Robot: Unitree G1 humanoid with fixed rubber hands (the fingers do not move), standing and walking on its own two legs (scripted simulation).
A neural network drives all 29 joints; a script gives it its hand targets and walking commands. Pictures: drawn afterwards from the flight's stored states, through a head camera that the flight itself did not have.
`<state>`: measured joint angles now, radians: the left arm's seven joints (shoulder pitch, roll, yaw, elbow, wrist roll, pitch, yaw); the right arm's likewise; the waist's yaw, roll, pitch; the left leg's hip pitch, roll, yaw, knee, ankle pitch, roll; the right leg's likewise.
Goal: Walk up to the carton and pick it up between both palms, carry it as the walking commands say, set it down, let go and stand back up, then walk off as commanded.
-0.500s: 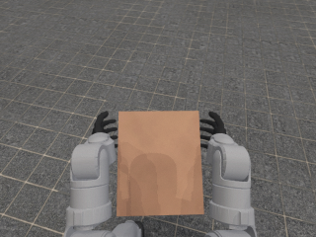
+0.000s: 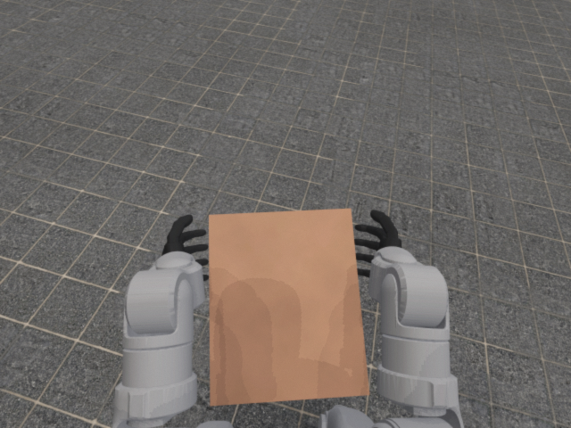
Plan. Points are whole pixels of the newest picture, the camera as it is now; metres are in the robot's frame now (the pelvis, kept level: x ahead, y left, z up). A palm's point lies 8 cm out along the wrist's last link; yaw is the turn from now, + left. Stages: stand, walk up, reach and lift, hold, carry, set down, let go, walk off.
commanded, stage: carry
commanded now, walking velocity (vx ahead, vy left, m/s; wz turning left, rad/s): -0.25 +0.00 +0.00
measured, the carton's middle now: (283, 299) +0.31 +0.02 -0.04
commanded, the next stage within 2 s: none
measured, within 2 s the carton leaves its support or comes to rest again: neither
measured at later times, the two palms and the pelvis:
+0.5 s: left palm out of the picture +0.09 +0.12 +0.09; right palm out of the picture +0.08 -0.15 +0.10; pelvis -0.22 +0.00 -0.01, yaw +0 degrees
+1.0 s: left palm out of the picture -0.15 +0.09 +0.08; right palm out of the picture -0.17 -0.18 +0.07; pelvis -0.45 -0.02 +0.00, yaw -2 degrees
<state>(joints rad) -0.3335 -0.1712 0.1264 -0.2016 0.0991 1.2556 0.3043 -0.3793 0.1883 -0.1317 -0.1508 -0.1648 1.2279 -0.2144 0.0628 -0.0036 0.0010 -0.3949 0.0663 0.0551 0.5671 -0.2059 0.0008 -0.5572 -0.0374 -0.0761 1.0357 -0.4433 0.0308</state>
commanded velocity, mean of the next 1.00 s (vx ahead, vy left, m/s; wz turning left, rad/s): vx -0.25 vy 0.00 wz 0.00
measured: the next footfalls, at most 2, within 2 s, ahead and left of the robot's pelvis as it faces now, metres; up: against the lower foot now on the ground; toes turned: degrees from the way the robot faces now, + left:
right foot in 0.14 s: -0.06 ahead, -0.13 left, +0.00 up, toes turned -5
left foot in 0.50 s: -0.23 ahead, +0.12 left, +0.00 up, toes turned +6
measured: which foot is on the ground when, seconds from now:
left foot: down 0.00-0.16, up 0.18-0.48, down 0.50-0.90, up 0.92-1.00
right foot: up 0.00-0.12, down 0.14-0.52, up 0.54-0.88, down 0.90-1.00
